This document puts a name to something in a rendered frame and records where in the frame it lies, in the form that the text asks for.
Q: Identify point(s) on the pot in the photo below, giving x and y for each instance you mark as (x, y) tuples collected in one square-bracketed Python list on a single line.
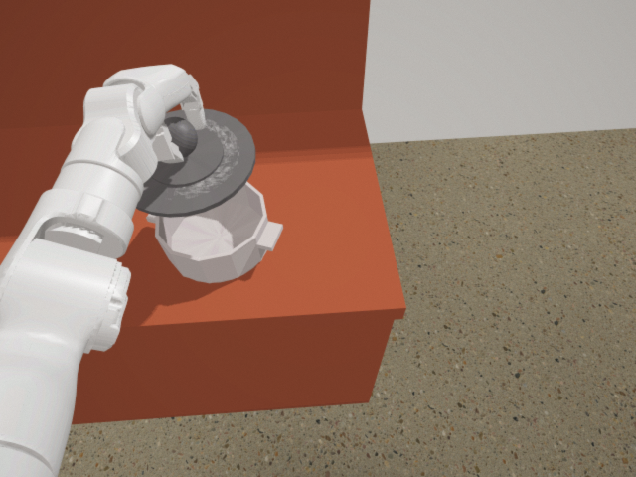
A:
[(222, 243)]

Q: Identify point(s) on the table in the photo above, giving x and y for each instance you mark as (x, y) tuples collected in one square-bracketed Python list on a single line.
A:
[(309, 324)]

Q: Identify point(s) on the robot left forearm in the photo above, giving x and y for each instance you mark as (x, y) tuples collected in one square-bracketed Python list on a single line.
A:
[(93, 200)]

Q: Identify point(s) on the lid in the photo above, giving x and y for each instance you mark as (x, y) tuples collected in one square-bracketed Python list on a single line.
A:
[(215, 171)]

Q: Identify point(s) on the left robot upper arm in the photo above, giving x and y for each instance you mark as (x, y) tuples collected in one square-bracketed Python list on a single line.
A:
[(60, 302)]

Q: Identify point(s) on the knob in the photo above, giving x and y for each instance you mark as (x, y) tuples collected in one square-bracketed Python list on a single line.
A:
[(183, 134)]

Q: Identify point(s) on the left robot hand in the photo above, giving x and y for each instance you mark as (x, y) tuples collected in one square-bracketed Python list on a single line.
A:
[(175, 87)]

